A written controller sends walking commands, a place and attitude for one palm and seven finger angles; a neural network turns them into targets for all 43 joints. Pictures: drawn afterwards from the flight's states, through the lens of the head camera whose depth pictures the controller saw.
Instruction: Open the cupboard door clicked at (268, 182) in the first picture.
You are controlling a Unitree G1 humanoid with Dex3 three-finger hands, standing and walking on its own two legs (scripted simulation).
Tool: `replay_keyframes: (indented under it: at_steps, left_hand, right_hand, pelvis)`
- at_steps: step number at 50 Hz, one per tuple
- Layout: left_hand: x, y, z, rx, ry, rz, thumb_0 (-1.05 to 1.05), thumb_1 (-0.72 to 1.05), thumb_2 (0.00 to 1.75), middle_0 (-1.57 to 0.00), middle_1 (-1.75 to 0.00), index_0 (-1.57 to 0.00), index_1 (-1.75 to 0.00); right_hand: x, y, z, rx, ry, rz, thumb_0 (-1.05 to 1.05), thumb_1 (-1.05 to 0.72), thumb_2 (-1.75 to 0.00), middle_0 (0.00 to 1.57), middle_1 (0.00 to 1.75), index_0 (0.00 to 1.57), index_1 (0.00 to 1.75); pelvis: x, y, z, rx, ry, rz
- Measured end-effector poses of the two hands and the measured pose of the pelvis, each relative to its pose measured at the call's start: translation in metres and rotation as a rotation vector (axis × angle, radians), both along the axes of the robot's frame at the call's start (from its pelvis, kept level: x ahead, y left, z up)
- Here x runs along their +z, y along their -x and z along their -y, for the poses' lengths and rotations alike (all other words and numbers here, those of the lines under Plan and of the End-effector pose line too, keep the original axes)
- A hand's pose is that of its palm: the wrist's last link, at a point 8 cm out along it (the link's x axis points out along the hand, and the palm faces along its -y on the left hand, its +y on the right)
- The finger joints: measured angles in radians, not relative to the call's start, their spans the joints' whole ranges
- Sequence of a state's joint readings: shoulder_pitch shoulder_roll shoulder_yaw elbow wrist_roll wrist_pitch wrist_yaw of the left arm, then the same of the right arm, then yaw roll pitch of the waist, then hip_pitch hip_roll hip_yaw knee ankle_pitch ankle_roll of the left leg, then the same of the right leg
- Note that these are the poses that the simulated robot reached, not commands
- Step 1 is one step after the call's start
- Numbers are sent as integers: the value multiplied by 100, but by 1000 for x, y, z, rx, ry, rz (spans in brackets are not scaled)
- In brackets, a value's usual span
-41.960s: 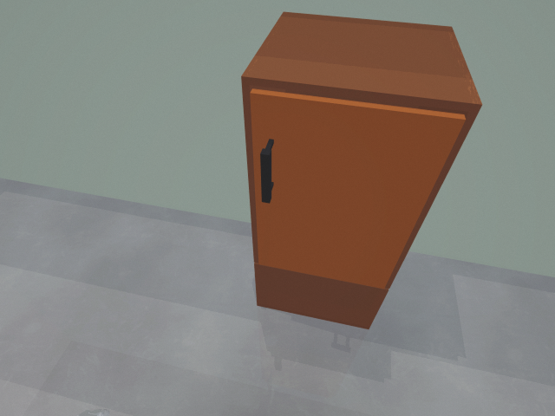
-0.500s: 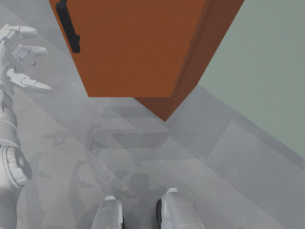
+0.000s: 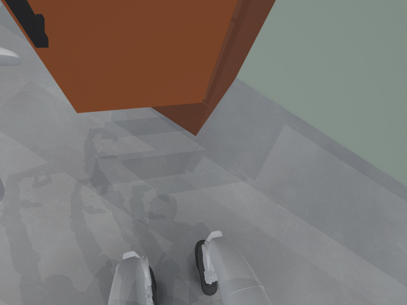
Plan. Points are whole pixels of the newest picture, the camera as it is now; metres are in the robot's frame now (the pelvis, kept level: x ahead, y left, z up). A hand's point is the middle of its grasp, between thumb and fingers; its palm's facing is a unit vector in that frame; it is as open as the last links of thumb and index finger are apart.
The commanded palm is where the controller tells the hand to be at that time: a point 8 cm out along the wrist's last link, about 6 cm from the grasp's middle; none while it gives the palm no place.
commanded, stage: move the hooked fingers beside the handle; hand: left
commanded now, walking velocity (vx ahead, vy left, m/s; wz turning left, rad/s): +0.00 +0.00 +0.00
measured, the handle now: out of the picture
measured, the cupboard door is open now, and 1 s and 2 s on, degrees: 42 42 42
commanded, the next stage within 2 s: slide the fingers in behind the handle in 0.68 s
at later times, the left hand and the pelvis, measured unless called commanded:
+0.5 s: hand out of the picture +0.55 +0.25 +0.08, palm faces +0.01 -1.00 +0.01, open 14.0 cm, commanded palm +0.54 +0.28 +0.08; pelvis +0.02 +0.00 +0.02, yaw +1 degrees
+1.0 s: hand out of the picture +0.55 +0.24 +0.09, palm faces +0.00 -1.00 +0.00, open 14.0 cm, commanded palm +0.54 +0.26 +0.08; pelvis +0.00 -0.01 +0.01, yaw +1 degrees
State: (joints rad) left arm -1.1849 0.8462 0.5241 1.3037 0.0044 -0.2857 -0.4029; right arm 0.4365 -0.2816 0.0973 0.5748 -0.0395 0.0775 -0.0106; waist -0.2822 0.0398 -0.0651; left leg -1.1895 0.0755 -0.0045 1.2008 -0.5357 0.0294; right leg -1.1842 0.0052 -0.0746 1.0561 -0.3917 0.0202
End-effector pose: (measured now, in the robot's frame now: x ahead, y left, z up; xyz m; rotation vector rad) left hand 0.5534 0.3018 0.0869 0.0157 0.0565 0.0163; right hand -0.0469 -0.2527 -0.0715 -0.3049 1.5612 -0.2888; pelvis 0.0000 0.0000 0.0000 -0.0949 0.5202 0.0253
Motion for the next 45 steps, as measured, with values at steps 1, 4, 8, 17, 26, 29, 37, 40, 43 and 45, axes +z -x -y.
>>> replay_keyframes:
  at_steps: [1, 4, 8, 17, 26, 29, 37, 40, 43, 45]
  left_hand:
    - [-2, -1, -1, -2, -4, -4, -1, -50, 30, -30, -120, -30, -120]
    - [-8, 1, -4, -1, -2, -16, -1, -50, 30, -30, -120, -30, -120]
    - [-12, 7, -11, 9, 7, -23, -1, -50, 30, -30, -120, -30, -120]
    - [-4, 17, -13, -1, 16, -6, -2, -50, 30, -30, -120, -30, -120]
    - [-3, 23, 0, 1, 23, -10, -1, -50, 30, -30, -120, -30, -120]
    - [-2, 25, -1, 9, 7, 0, -1, -50, 30, -30, -120, -30, -120]
    - [2, 35, -4, 6, -1, 9, -1, -50, 30, -30, -120, -30, -120]
    - [2, 35, -4, 6, 2, 3, -1, -50, 30, -30, -120, -30, -120]
    - [2, 33, -2, 3, -1, 7, -1, -50, 30, -30, -120, -30, -120]
    - [4, 32, 2, -4, -2, 24, -1, -50, 30, -30, -120, -30, -120]
  right_hand:
    - [1, 1, -2, -6, -4, -7, 0, -91, -90, 21, 30, 21, 30]
    - [3, 0, -6, -17, -18, -21, 0, -91, -90, 21, 30, 21, 30]
    - [6, -8, -9, -15, -29, -23, 0, -91, -90, 21, 30, 21, 30]
    - [11, -41, 1, 35, -14, 27, 0, -91, -90, 21, 30, 21, 30]
    - [9, -68, 10, 72, -2, 114, 0, -91, -90, 21, 30, 21, 30]
    - [7, -69, 11, 70, -1, 133, 0, -91, -90, 21, 30, 21, 30]
    - [-1, -54, 9, 60, -25, 103, 0, -91, -90, 21, 30, 21, 30]
    - [-3, -47, 10, 59, -23, 90, 0, -91, -90, 21, 30, 21, 30]
    - [-3, -39, 11, 56, -16, 80, 0, -91, -90, 21, 30, 21, 30]
    - [-3, -34, 12, 52, -13, 74, 0, -91, -90, 21, 30, 21, 30]
  pelvis:
    - [1, -1, -1, -3, 0, -2]
    - [3, -6, -2, -9, 0, -2]
    - [7, -11, -3, -9, 1, 5]
    - [15, -20, -3, 15, 7, 28]
    - [17, -20, 0, 18, 1, 52]
    - [15, -18, 1, 13, -1, 55]
    - [12, -10, 4, 13, -6, 60]
    - [10, -7, 5, 16, -5, 57]
    - [8, -3, 6, 18, -4, 52]
    - [6, -2, 6, 18, -3, 48]
